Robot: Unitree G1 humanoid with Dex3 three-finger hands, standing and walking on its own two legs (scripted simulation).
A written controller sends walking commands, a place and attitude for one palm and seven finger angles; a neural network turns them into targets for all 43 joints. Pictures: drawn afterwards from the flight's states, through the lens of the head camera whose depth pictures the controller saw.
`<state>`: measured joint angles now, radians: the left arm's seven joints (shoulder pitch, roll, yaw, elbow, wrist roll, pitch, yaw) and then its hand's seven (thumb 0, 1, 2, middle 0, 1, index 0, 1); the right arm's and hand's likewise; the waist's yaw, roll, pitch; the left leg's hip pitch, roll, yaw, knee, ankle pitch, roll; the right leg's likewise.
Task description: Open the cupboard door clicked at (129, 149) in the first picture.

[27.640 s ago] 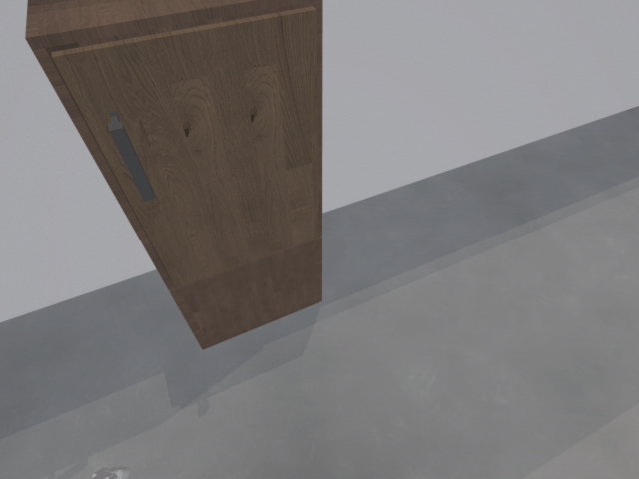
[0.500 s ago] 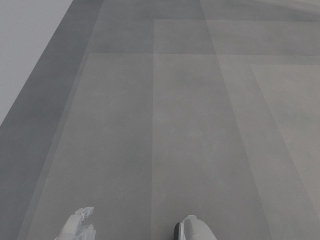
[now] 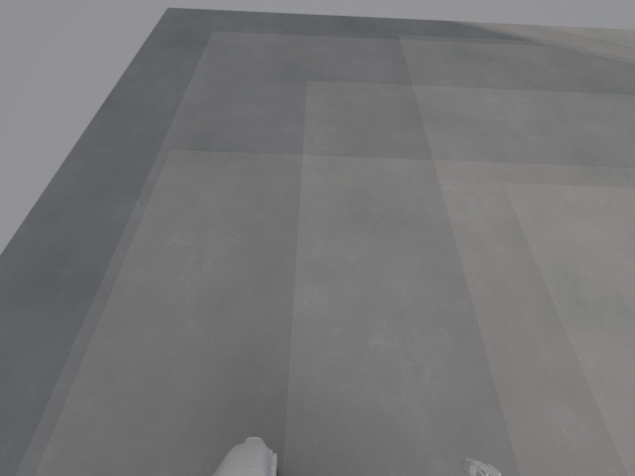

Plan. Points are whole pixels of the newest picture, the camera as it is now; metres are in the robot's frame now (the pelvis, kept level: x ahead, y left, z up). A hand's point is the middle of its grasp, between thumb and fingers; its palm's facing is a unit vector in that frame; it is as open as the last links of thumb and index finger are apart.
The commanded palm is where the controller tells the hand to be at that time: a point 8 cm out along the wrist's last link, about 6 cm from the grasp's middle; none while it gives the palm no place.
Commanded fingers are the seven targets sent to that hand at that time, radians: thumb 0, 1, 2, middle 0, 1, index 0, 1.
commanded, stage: walk to a spot facing it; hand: left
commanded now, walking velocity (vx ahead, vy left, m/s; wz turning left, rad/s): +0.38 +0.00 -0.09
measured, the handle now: out of the picture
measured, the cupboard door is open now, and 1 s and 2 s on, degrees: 36 36 36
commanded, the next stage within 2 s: turn to face it in 0.28 s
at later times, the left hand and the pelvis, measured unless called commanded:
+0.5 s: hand (233, 343) +0.34 +0.18 -0.17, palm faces -0.12 -0.96 -0.27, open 7.3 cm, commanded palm none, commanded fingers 0.00 0.90 0.90 -0.20 -0.30 -0.20 -0.30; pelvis +0.23 -0.02 -0.01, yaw -7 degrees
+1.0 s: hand (232, 326) +0.38 +0.19 -0.18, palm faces +0.18 -0.96 -0.20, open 7.3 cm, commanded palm none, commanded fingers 0.00 0.90 0.90 -0.20 -0.30 -0.20 -0.30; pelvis +0.32 -0.01 -0.01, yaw +9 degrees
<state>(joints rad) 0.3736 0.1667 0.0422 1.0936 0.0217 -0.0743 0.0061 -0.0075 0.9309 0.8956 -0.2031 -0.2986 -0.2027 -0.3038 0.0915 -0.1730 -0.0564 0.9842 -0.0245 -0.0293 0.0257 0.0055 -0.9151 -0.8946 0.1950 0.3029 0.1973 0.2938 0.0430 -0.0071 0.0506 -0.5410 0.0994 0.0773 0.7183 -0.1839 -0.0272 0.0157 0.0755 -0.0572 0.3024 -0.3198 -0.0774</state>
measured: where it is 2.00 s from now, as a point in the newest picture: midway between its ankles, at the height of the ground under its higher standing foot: (338, 415)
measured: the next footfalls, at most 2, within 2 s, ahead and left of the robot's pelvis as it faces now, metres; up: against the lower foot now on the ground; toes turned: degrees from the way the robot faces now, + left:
left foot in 0.08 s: +0.20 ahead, +0.13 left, +0.00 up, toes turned +6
right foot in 0.50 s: +0.33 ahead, -0.15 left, +0.00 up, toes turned -13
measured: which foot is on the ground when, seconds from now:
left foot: up 0.00-0.06, down 0.08-0.50, up 0.52-0.80, down 0.82-1.00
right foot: down 0.00-0.10, up 0.12-0.48, down 0.50-0.82, up 0.84-1.00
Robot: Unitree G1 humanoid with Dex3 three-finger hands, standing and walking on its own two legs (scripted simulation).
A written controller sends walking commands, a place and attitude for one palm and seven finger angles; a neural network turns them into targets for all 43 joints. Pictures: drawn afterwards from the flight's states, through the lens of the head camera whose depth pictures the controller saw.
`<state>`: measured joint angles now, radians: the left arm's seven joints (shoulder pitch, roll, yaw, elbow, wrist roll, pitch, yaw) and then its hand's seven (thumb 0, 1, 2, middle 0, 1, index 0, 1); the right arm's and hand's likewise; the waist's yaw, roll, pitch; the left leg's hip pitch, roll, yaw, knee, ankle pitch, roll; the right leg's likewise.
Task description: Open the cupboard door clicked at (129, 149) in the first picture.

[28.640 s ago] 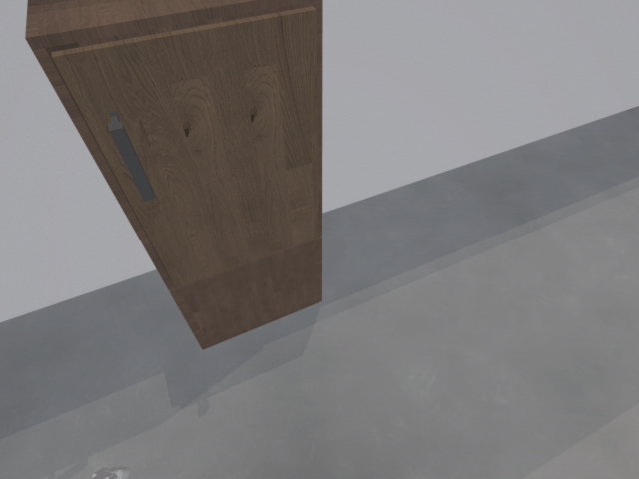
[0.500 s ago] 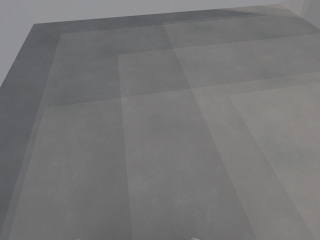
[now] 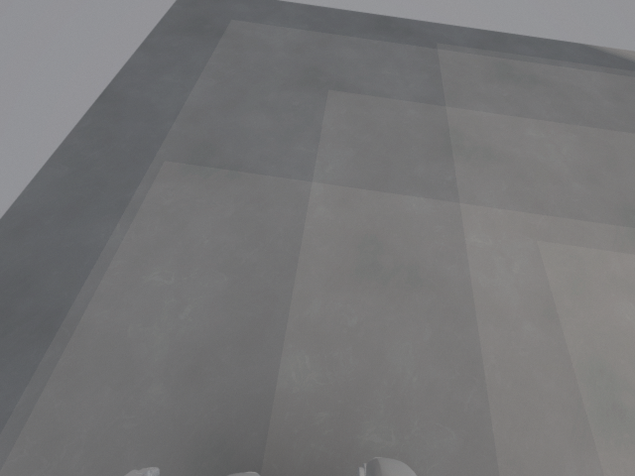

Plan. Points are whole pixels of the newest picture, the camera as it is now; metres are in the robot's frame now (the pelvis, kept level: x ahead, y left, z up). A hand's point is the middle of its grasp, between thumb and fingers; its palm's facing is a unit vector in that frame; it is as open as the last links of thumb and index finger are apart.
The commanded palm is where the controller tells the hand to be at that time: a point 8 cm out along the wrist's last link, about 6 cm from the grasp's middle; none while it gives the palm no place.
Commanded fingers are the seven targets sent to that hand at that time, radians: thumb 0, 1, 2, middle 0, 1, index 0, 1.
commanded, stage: turn to face it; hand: left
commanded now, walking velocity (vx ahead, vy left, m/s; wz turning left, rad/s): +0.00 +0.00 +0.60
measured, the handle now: out of the picture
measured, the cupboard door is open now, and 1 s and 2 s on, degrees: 36 36 36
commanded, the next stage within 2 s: none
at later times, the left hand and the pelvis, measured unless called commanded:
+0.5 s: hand out of the picture +0.01 +0.15 -0.16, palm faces +0.34 -0.91 -0.24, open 7.3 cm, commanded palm none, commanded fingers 0.00 0.90 0.90 -0.20 -0.30 -0.20 -0.30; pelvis +0.03 -0.05 +0.00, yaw +20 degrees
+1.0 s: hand out of the picture +0.05 +0.19 -0.15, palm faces +0.57 -0.77 -0.29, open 7.3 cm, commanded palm none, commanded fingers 0.00 0.90 0.90 -0.20 -0.30 -0.20 -0.30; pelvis +0.07 -0.05 -0.01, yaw +37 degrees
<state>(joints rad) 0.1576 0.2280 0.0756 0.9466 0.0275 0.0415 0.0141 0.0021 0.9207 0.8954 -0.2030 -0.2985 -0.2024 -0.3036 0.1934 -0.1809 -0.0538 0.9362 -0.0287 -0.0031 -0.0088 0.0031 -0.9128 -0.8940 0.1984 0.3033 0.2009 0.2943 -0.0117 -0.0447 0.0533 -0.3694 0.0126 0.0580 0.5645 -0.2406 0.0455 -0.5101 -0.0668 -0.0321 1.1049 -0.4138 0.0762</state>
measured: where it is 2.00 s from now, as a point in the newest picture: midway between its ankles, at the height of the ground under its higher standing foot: outside the picture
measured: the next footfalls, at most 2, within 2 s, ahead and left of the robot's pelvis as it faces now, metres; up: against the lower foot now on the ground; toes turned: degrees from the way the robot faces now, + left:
right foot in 0.20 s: +0.08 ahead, -0.16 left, +0.00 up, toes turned +6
left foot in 0.58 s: +0.03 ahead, +0.09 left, +0.00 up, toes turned +29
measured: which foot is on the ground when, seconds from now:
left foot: down 0.00-0.20, up 0.22-0.56, down 0.58-0.96, up 0.98-1.00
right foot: up 0.00-0.18, down 0.20-0.58, up 0.60-0.94, down 0.96-1.00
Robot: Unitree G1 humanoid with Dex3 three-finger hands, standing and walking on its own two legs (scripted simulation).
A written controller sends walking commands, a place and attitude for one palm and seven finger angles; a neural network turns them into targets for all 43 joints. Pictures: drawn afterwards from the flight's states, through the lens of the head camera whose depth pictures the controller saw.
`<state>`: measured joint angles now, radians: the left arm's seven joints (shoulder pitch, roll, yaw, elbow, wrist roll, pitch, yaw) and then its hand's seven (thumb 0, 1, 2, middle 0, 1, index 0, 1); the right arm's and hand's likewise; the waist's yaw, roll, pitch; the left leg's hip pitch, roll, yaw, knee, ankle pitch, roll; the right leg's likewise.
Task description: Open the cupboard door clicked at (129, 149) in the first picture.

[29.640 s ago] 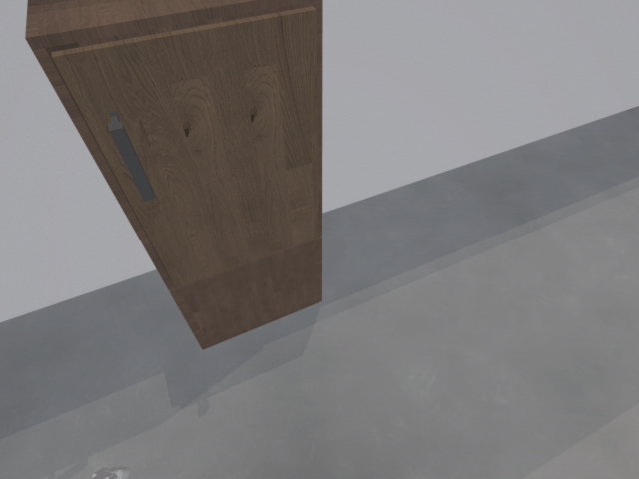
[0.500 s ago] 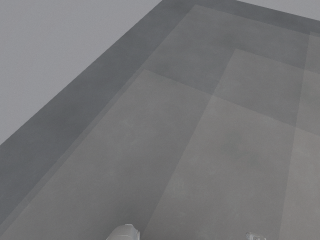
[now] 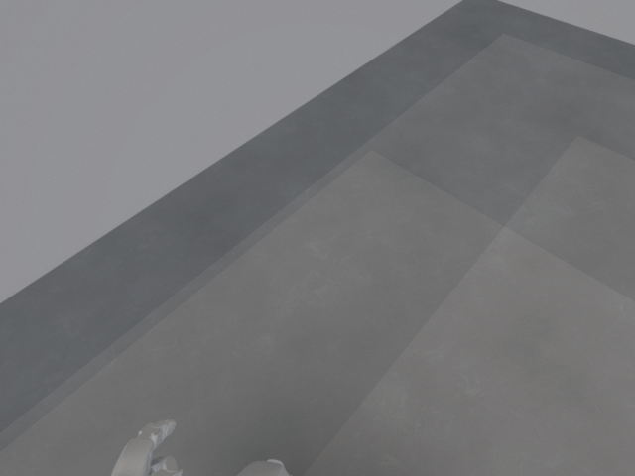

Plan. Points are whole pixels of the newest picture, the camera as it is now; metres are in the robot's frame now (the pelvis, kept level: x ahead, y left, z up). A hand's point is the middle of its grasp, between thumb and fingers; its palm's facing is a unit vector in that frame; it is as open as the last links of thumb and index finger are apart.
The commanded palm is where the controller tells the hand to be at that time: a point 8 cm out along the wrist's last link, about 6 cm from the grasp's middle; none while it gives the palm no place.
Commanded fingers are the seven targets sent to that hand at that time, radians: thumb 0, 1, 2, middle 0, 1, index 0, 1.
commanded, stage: turn to face it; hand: left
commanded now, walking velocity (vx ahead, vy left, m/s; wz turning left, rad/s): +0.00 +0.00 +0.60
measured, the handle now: out of the picture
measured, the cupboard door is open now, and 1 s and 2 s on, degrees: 36 36 36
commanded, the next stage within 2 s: none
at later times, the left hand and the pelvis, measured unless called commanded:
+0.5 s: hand out of the picture +0.01 +0.26 -0.17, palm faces +0.34 -0.91 -0.25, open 7.3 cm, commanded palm none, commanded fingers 0.00 0.90 0.90 -0.20 -0.30 -0.20 -0.30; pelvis +0.02 +0.03 +0.01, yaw +18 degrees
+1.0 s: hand out of the picture +0.00 +0.19 -0.14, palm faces +0.57 -0.78 -0.25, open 7.3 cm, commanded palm none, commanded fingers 0.00 0.90 0.90 -0.20 -0.30 -0.20 -0.30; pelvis +0.05 -0.01 +0.01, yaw +37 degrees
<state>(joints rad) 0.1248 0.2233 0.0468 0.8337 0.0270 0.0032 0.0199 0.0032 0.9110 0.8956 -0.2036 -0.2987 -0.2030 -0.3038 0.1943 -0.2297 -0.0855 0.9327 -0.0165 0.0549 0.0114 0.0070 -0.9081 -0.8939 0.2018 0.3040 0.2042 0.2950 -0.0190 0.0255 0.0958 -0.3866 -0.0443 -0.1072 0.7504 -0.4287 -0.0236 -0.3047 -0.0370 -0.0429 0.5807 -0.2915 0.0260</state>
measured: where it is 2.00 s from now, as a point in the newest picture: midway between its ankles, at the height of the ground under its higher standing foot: outside the picture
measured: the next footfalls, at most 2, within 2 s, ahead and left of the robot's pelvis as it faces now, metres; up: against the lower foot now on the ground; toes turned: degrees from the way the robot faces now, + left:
left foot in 0.32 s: +0.04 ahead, +0.14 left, +0.00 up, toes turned +19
right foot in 0.78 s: +0.13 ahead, -0.09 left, +0.00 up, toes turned +27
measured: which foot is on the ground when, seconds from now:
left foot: up 0.00-0.30, down 0.32-0.78, up 0.80-1.00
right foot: down 0.00-0.32, up 0.34-0.76, down 0.78-1.00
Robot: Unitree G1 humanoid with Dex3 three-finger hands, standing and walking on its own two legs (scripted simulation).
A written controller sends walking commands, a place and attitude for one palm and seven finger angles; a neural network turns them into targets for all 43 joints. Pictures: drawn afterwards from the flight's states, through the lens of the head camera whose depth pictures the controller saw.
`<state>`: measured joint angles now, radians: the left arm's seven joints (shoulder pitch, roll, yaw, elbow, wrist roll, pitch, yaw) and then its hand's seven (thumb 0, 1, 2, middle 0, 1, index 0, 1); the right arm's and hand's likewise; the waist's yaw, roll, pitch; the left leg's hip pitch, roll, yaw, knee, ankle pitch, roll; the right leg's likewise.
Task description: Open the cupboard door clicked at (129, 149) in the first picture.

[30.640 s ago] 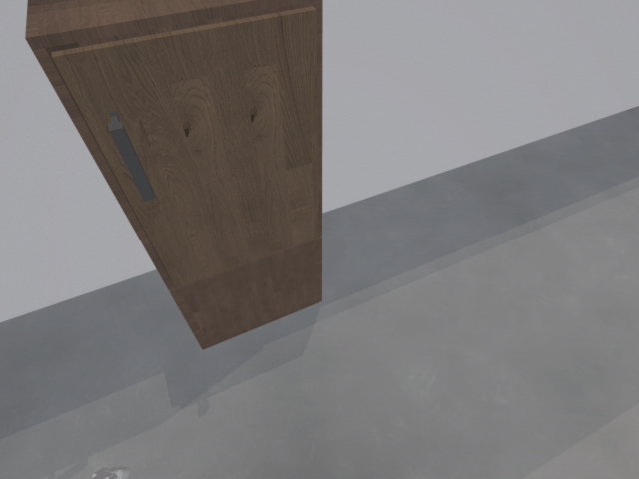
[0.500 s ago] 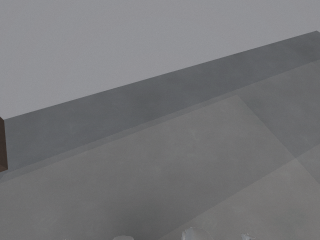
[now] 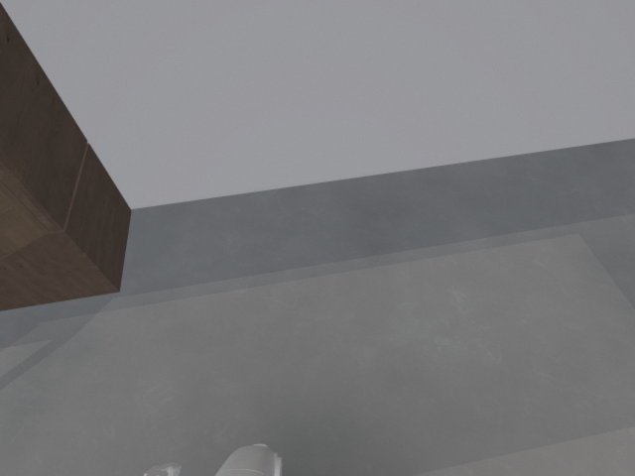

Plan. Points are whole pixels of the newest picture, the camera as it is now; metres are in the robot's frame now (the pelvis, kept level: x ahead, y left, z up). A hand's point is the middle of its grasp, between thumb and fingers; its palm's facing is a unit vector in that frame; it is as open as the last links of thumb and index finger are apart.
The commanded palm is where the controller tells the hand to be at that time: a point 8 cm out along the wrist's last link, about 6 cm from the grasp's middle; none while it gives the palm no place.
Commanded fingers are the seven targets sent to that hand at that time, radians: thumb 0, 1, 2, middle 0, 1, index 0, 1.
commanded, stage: turn to face it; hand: left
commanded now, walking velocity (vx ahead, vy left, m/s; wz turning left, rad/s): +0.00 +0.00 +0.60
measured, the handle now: out of the picture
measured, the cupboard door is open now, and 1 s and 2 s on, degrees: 36 36 36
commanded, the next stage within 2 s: take the last steps up to it in 1.32 s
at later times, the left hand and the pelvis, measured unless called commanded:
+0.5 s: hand out of the picture +0.06 +0.25 -0.16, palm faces +0.30 -0.91 -0.27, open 7.3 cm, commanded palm none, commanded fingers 0.00 0.90 0.90 -0.20 -0.30 -0.20 -0.30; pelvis +0.01 +0.01 -0.01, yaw +17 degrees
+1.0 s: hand out of the picture -0.09 +0.20 -0.20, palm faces +0.61 -0.76 -0.23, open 7.3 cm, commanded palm none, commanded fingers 0.00 0.90 0.90 -0.20 -0.30 -0.20 -0.30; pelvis +0.01 +0.02 -0.02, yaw +36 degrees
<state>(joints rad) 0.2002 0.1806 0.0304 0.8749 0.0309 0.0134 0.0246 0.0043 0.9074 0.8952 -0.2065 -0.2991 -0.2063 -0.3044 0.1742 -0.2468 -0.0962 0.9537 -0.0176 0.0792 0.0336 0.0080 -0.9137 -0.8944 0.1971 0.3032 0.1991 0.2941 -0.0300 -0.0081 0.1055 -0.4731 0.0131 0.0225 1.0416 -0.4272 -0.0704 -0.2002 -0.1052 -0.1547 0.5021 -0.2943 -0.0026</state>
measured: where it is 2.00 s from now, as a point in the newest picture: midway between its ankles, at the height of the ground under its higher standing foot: outside the picture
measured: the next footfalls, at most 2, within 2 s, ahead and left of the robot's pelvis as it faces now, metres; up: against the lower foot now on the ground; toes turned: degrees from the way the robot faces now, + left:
left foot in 0.16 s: +0.03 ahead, +0.15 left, +0.00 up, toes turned +11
right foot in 0.56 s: +0.10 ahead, -0.10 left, +0.00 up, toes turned +18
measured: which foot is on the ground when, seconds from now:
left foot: up 0.00-0.14, down 0.16-0.56, up 0.58-0.92, down 0.94-1.00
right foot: down 0.00-0.16, up 0.18-0.54, down 0.56-0.94, up 0.96-1.00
